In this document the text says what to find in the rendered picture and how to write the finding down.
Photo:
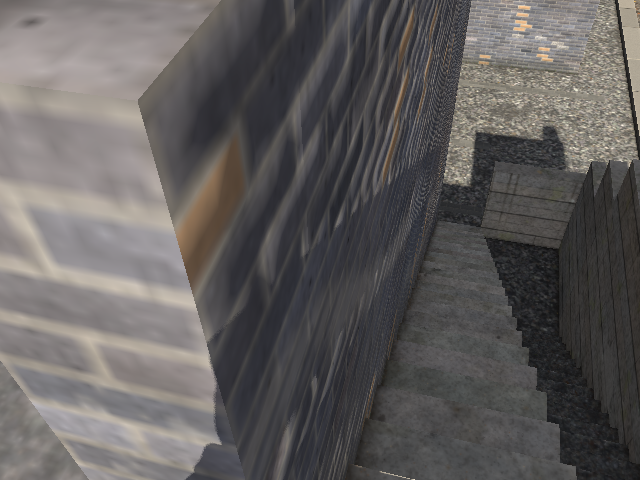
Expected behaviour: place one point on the stairs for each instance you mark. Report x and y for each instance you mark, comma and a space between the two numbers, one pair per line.
458, 400

